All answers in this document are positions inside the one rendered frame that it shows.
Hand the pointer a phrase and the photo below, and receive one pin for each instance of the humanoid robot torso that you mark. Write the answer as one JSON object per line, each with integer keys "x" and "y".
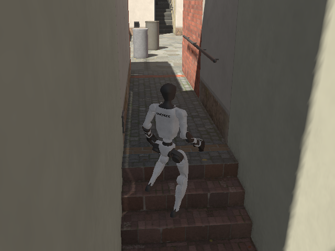
{"x": 167, "y": 126}

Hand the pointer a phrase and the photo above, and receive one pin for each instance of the right robot hand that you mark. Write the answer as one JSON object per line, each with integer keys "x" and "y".
{"x": 201, "y": 147}

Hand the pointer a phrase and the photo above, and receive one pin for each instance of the left robot forearm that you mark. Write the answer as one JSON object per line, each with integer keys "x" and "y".
{"x": 147, "y": 132}

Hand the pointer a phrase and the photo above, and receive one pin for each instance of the robot right upper arm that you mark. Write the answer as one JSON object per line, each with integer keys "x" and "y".
{"x": 182, "y": 118}

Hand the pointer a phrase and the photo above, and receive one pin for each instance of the left robot hand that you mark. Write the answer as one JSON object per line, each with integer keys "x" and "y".
{"x": 152, "y": 138}

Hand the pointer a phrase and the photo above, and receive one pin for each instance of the left robot foot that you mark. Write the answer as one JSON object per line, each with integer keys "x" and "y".
{"x": 149, "y": 188}

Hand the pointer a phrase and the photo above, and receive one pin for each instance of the right robot forearm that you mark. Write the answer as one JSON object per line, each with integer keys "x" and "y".
{"x": 189, "y": 139}

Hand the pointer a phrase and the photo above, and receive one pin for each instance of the robot left upper arm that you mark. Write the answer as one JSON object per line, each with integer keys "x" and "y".
{"x": 147, "y": 123}

